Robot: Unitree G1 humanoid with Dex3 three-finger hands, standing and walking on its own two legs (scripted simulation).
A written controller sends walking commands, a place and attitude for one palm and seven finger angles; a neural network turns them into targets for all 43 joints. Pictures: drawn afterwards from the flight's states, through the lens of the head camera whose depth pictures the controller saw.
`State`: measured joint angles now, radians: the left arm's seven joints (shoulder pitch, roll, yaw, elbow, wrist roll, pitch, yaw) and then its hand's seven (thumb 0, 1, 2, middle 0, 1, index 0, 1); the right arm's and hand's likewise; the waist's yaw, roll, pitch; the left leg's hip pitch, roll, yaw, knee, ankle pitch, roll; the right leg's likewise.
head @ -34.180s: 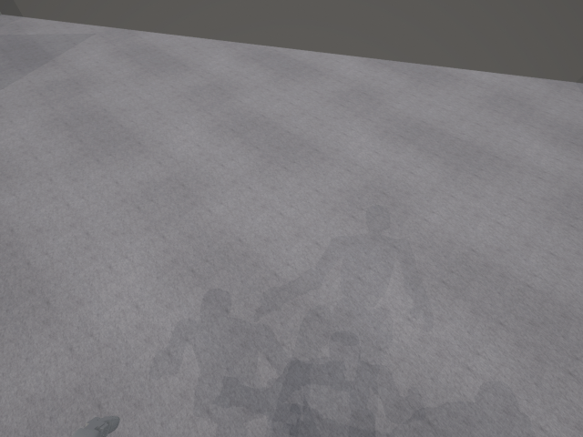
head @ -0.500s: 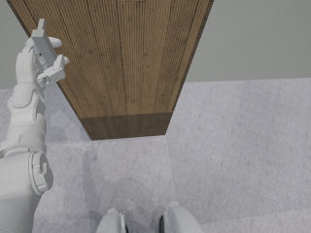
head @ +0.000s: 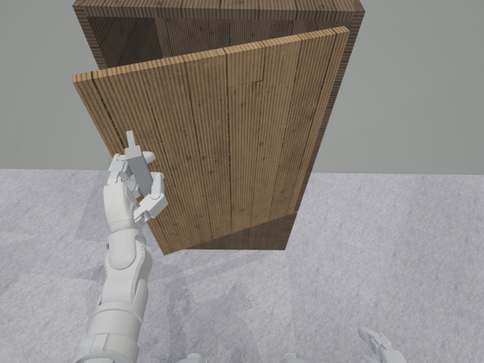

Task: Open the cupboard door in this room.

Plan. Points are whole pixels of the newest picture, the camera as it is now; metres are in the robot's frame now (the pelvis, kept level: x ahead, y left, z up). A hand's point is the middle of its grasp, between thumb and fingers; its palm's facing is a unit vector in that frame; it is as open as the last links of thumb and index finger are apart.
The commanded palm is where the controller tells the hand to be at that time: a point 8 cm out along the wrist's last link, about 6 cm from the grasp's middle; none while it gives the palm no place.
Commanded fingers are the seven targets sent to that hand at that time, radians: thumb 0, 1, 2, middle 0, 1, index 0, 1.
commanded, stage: pull the door open along its arc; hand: left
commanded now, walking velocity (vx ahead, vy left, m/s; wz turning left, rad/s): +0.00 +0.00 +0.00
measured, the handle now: (142, 170) +0.42 +0.18 +0.06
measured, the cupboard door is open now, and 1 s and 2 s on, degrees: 20 43 45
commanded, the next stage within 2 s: open thumb and fingers to let go in 0.46 s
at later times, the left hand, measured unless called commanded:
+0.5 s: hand (213, 259) +0.27 +0.05 +0.06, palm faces +0.38 -0.93 +0.00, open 6.2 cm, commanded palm +0.21 +0.09 +0.06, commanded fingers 0.00 0.90 0.90 -0.40 -1.35 -0.40 -1.35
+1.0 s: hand (212, 255) +0.27 +0.05 +0.06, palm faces +0.38 -0.93 +0.00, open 10.9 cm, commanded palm +0.22 +0.10 +0.06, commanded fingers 0.00 -0.50 0.30 -0.29 -1.15 -0.29 -1.15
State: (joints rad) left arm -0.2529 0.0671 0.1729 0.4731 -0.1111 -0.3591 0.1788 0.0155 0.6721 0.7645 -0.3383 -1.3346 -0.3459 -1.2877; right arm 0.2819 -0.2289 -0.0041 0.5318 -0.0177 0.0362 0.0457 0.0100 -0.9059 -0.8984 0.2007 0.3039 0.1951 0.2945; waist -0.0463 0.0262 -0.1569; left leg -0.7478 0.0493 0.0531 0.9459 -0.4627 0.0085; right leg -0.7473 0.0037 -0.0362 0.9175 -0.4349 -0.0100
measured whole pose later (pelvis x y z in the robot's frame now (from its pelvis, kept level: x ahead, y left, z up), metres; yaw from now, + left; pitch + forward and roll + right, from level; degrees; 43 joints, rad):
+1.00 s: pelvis -0.01 -0.04 +0.00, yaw +4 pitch +10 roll +1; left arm 0.14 -0.10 -0.22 0.13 0.08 -0.27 0.51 0.01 -0.06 0.48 -0.34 -1.25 -0.37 -1.25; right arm 0.21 -0.18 0.01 0.56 -0.07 0.01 0.00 0.01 -0.90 -0.90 0.20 0.30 0.20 0.29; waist -0.01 0.03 -0.13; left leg -0.66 0.03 -0.02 0.93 -0.44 -0.04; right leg -0.65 -0.01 -0.10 0.95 -0.47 -0.06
